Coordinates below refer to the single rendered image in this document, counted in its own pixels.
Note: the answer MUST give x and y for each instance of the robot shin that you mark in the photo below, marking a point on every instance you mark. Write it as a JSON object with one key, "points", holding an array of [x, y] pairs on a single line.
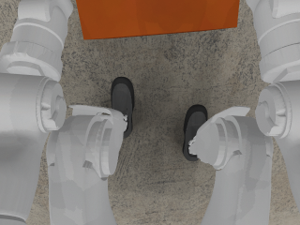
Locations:
{"points": [[197, 145], [115, 117]]}

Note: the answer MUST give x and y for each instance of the right robot forearm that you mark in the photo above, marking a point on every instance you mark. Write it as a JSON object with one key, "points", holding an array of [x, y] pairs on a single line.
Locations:
{"points": [[277, 26]]}

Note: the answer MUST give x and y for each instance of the left robot forearm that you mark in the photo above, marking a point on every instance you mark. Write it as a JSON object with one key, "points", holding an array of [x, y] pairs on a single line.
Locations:
{"points": [[38, 39]]}

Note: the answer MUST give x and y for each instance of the right robot shin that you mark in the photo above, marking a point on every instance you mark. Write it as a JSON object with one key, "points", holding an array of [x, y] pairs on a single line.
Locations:
{"points": [[197, 145]]}

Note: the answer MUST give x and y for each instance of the robot left upper arm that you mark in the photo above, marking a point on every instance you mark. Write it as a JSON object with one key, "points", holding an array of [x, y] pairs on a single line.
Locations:
{"points": [[31, 106]]}

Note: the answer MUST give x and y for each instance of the left robot shin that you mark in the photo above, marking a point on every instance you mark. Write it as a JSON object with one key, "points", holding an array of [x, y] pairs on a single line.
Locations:
{"points": [[115, 117]]}

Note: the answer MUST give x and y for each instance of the carton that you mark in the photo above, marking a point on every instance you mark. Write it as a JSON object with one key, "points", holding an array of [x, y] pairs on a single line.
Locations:
{"points": [[103, 19]]}

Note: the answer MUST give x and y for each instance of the robot right upper arm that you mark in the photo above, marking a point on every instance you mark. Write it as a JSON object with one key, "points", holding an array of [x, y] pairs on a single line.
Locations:
{"points": [[278, 115]]}

